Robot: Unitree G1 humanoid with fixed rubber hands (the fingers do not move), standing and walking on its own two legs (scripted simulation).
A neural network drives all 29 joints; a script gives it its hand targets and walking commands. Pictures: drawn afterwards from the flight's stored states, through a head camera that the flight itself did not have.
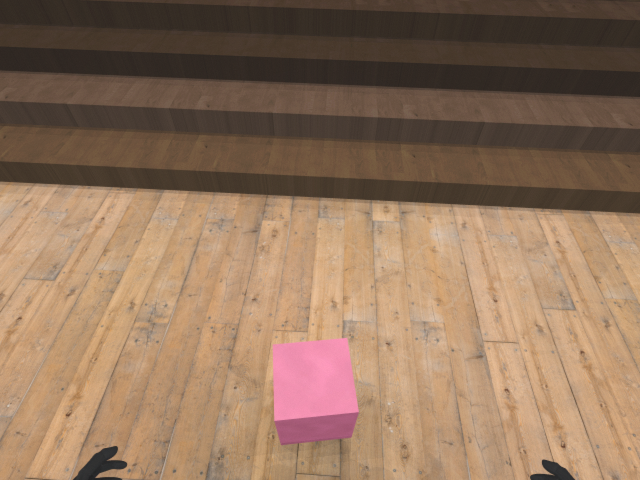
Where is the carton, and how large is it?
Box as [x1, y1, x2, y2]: [273, 338, 358, 444]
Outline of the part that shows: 346,338 273,344 274,421 281,444 351,436 358,410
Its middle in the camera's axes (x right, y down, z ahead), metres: -0.02 +0.45 +1.11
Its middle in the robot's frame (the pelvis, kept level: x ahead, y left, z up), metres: +0.43 +0.03 -0.66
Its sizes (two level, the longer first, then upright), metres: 0.210 0.200 0.250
